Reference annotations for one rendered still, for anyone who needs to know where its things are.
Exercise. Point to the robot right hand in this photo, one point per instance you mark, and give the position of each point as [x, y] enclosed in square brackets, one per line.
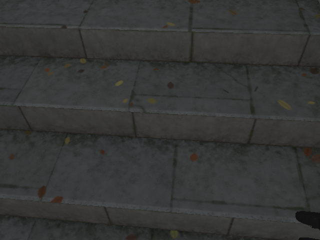
[310, 219]

